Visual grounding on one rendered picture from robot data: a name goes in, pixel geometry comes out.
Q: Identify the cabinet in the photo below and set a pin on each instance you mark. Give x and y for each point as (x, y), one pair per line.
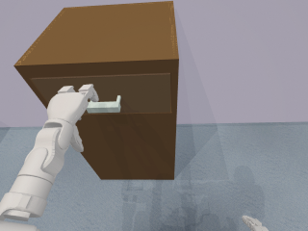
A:
(117, 39)

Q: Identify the right robot hand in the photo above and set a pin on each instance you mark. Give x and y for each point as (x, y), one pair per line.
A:
(254, 224)

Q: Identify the left robot hand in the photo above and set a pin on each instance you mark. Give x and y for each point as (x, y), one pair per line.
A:
(69, 105)

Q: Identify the handle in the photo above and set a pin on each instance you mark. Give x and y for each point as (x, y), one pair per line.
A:
(104, 107)

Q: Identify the robot left upper arm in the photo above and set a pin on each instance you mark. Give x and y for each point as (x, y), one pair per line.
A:
(14, 226)

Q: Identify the drawer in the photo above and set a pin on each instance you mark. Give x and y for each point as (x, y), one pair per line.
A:
(140, 93)

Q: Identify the left robot forearm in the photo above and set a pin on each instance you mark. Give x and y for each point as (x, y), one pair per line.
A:
(27, 196)

